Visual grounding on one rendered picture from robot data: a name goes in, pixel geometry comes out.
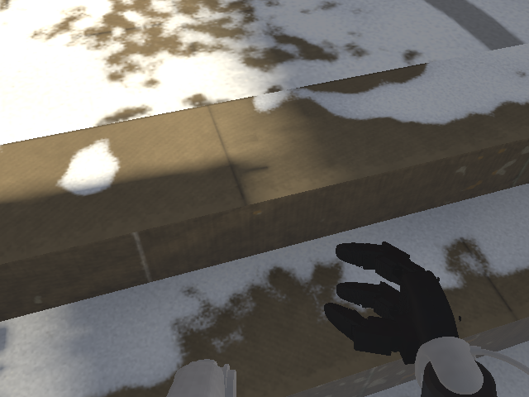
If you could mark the left robot thigh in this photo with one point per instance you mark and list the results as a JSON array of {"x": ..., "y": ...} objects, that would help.
[{"x": 204, "y": 379}]

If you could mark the robot right forearm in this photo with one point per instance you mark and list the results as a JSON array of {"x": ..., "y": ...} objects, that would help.
[{"x": 444, "y": 367}]

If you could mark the right robot hand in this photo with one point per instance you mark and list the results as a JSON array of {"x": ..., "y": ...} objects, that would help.
[{"x": 417, "y": 314}]

